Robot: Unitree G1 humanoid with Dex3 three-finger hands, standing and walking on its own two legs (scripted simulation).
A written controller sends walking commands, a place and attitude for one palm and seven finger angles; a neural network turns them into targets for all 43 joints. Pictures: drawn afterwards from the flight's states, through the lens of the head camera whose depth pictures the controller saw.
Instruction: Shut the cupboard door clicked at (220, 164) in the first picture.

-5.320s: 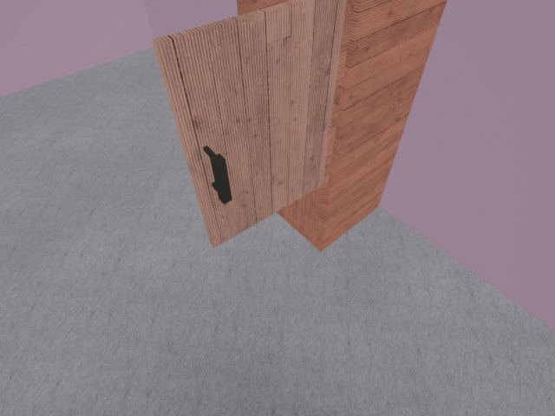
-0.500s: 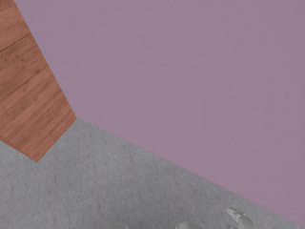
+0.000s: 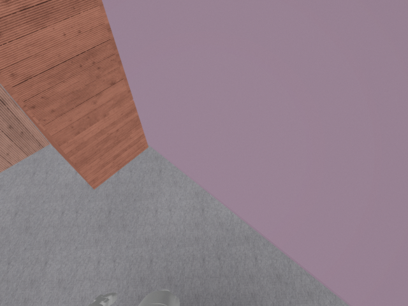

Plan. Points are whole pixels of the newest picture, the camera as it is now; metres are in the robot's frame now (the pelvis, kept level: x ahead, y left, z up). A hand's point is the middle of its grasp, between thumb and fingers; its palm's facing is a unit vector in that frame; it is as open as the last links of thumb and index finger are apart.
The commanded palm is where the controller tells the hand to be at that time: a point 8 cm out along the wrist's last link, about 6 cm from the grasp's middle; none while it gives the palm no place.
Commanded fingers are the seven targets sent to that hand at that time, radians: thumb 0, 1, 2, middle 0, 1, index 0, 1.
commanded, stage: turn to face it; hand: left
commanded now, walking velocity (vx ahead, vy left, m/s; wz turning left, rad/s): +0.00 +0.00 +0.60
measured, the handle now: out of the picture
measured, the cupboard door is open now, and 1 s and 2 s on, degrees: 86 86 86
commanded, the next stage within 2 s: take the last steps up to it in 1.28 s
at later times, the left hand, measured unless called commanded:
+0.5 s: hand out of the picture +0.06 +0.22 -0.15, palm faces +0.27 -0.91 -0.31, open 7.4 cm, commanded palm none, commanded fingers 0.00 0.90 0.90 -0.20 -0.30 -0.20 -0.30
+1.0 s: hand out of the picture -0.07 +0.18 -0.19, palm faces +0.58 -0.77 -0.26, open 7.4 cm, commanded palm none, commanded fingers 0.00 0.90 0.90 -0.20 -0.30 -0.20 -0.30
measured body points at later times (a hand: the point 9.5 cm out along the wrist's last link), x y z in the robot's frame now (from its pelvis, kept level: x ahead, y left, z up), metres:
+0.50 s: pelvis +0.01 -0.02 -0.01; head +0.06 -0.02 +0.44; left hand +0.05 +0.27 -0.13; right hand +0.14 -0.25 -0.16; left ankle +0.00 +0.12 -0.74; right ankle +0.03 -0.14 -0.74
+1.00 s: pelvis +0.02 -0.02 -0.01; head +0.05 +0.03 +0.43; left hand -0.10 +0.22 -0.17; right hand +0.27 -0.16 -0.13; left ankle -0.05 +0.06 -0.74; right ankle +0.05 -0.16 -0.68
